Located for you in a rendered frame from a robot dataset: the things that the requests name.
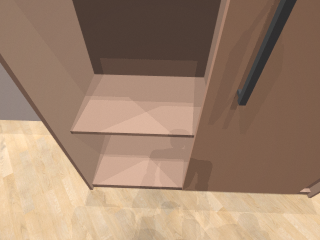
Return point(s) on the handle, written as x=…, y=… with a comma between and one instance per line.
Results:
x=276, y=26

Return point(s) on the wardrobe door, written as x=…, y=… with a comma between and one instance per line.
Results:
x=314, y=183
x=271, y=145

